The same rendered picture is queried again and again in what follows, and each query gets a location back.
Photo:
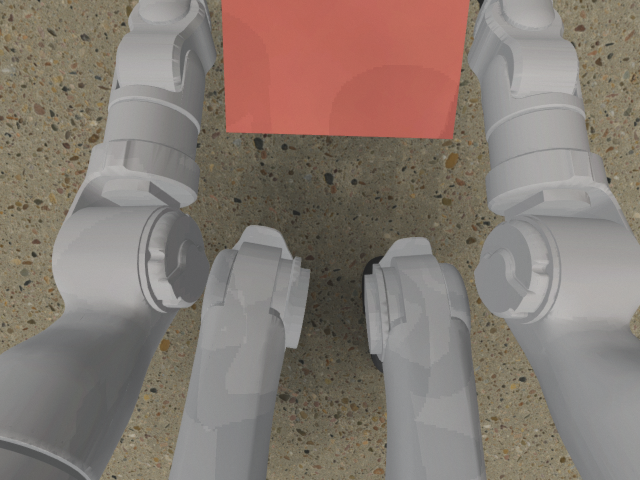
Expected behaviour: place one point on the robot right forearm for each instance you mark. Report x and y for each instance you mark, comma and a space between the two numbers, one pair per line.
534, 116

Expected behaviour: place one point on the robot left forearm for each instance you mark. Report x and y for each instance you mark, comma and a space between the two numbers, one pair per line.
155, 109

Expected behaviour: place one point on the left robot shin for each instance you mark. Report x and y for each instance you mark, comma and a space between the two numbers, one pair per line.
221, 270

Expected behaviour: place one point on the robot left thigh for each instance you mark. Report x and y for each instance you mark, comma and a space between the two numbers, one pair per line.
227, 419

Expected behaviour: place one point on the carton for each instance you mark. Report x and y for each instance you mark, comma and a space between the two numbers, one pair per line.
372, 68

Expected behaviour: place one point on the robot right upper arm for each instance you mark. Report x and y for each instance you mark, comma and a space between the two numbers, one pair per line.
567, 287

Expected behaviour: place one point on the robot left upper arm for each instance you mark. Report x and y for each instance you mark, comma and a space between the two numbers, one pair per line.
68, 393

